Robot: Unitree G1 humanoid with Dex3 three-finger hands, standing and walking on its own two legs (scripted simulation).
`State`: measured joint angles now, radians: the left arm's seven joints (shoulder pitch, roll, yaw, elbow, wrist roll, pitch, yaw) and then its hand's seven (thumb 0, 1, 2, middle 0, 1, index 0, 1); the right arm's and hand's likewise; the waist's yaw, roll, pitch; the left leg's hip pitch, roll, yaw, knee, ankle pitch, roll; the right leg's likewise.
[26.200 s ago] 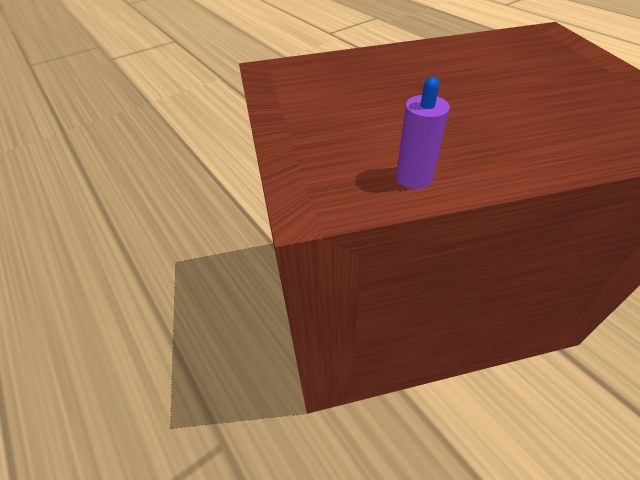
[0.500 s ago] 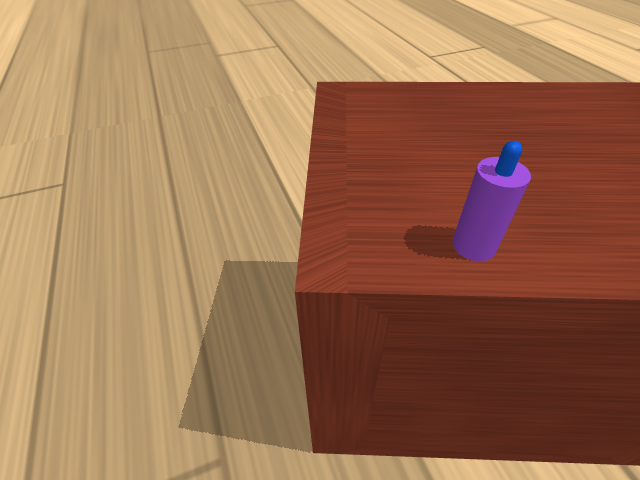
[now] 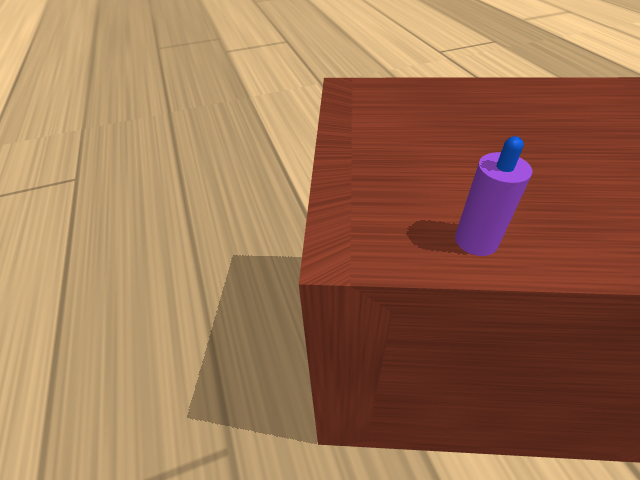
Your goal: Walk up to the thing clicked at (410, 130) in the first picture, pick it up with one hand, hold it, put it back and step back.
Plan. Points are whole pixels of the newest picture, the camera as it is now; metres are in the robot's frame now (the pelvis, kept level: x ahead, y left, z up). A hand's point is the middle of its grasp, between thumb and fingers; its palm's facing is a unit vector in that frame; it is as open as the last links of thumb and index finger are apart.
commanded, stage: home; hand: right
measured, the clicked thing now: (494, 195) +0.46 -0.21 +0.11
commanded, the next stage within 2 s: stand in 0.78 s
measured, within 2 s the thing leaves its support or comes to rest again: neither
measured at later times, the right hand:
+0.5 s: hand out of the picture +0.09 -0.24 -0.15, palm faces -0.06 +0.93 -0.36, open 17.6 cm
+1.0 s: hand out of the picture +0.10 -0.25 -0.15, palm faces -0.05 +0.94 -0.35, open 17.0 cm
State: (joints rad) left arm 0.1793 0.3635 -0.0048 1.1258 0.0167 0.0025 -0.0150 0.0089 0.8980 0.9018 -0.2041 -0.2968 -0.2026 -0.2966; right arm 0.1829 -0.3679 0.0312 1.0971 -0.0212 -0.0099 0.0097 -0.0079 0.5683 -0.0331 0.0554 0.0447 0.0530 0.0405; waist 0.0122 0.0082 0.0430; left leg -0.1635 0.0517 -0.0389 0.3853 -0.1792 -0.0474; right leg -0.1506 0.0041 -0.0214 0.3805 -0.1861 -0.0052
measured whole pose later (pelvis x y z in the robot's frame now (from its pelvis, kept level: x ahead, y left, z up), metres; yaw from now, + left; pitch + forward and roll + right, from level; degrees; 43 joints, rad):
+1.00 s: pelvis +0.02 +0.01 +0.00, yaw +0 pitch -2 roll +0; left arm 0.11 0.35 0.00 1.14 0.01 0.00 0.00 0.01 0.90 0.90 -0.20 -0.30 -0.20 -0.30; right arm 0.12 -0.36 0.02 1.12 -0.01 -0.01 0.00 -0.01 0.49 -0.11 0.10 0.11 0.10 0.10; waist 0.00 0.01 0.05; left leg -0.10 0.04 -0.03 0.33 -0.18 -0.04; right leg -0.10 -0.01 -0.01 0.33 -0.20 0.01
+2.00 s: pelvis +0.02 +0.01 +0.00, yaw +0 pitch -2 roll +0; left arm 0.13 0.35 0.00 1.13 0.01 0.00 -0.01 0.01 0.90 0.90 -0.21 -0.30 -0.20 -0.30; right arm 0.14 -0.36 0.01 1.12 -0.01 -0.01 0.01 0.00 -0.91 -0.90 0.20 0.30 0.20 0.30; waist 0.00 0.00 0.06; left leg -0.12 0.04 -0.03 0.33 -0.17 -0.04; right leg -0.11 -0.01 -0.01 0.33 -0.19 0.01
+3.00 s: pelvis +0.03 +0.01 +0.00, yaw +0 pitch -2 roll +0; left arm 0.11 0.35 0.00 1.12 0.01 -0.01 0.00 0.01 0.90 0.90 -0.21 -0.30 -0.20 -0.30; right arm 0.12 -0.35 0.01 1.12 -0.01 -0.01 0.01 0.00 -0.91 -0.90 0.20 0.30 0.20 0.30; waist 0.00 0.01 0.05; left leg -0.10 0.03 -0.03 0.32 -0.18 -0.04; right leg -0.10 -0.02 -0.02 0.32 -0.20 0.01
